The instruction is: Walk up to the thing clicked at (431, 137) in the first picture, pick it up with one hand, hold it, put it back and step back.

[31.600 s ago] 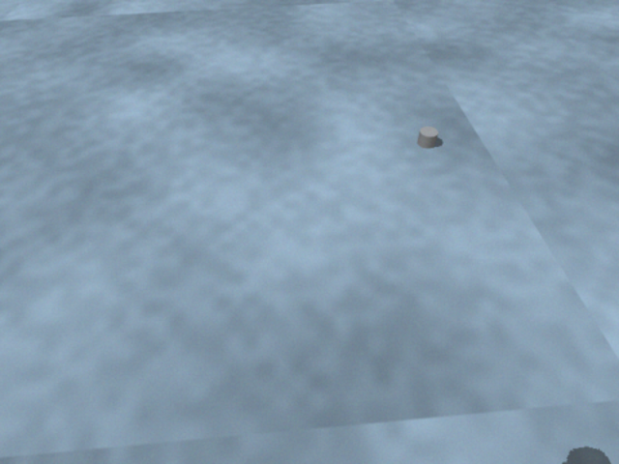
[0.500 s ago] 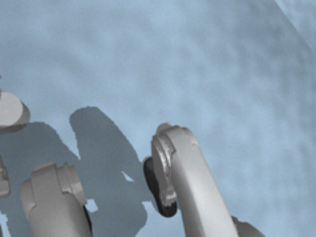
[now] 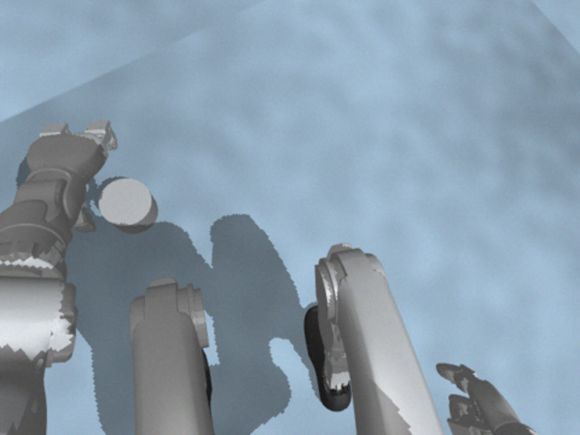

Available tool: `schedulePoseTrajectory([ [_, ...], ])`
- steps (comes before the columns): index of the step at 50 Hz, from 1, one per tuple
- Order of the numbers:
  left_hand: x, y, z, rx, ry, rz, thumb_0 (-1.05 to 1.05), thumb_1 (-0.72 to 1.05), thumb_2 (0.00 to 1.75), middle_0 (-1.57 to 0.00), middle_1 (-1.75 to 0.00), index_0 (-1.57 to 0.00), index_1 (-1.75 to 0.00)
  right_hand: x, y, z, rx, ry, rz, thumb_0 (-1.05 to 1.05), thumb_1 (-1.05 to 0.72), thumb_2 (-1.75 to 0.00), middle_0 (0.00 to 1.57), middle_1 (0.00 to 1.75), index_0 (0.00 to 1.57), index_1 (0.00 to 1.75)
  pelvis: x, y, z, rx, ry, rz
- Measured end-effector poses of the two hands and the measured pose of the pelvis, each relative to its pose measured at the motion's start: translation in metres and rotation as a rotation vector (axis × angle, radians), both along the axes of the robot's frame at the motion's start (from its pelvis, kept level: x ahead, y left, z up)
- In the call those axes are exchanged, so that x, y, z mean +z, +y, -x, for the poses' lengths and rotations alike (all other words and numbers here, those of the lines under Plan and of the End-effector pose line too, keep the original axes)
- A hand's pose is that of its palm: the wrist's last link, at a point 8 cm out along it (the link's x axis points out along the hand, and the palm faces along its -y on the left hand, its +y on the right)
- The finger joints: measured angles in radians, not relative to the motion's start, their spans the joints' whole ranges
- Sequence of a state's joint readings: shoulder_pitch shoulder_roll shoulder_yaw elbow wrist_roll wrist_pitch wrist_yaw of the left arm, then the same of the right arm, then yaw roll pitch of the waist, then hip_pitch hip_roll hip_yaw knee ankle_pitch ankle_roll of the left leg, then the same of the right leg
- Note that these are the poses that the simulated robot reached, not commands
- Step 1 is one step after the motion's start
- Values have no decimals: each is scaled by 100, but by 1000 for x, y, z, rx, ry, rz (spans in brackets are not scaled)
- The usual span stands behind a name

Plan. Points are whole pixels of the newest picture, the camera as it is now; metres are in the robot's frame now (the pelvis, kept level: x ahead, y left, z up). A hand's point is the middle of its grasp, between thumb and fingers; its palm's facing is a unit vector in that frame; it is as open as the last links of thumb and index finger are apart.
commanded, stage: withdraw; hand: left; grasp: from above
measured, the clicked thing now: (130, 207) +0.51 +0.22 -0.34
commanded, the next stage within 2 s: home in 0.18 s
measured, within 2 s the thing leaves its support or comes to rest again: neither
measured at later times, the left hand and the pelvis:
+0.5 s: hand (70, 172) +0.52 +0.27 -0.18, palm faces -0.35 -0.09 -0.93, open 12.9 cm; pelvis +0.02 +0.01 -0.03, yaw -2 degrees
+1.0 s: hand (21, 284) +0.33 +0.23 +0.03, palm faces -0.21 -0.77 -0.60, open 7.5 cm; pelvis +0.02 +0.00 +0.14, yaw +3 degrees
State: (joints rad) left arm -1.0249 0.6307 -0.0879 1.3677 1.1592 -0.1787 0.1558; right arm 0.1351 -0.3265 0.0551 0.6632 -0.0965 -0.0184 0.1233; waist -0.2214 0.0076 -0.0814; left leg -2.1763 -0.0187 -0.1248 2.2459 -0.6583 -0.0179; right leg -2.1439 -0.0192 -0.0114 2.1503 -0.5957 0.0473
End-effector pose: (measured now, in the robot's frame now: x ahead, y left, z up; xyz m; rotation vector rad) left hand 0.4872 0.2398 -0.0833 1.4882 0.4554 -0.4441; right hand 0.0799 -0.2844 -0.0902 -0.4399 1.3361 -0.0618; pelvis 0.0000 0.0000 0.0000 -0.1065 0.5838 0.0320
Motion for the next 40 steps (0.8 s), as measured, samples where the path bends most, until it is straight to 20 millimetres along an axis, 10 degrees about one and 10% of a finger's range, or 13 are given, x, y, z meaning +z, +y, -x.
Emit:
schedulePoseTrajectory([
  [17,-86,15,-16,40,-167,-52,1,-52,101,-11,-103,-10,-102,-33,21,72,-86,186,5,1,-91,-89,20,30,21,30,-48,5,-8,-13,34,26],
  [28,-13,37,-21,243,-171,10,0,-13,92,-22,-72,-21,-72,-25,38,38,-133,117,-106,1,-90,-89,20,30,21,30,-13,10,-23,-9,82,25],
  [40,87,34,83,435,-66,380,1,62,91,-23,-40,-22,-40,61,19,-59,-42,-109,-73,1,-91,-89,20,30,21,30,79,7,-22,13,36,-2],
])
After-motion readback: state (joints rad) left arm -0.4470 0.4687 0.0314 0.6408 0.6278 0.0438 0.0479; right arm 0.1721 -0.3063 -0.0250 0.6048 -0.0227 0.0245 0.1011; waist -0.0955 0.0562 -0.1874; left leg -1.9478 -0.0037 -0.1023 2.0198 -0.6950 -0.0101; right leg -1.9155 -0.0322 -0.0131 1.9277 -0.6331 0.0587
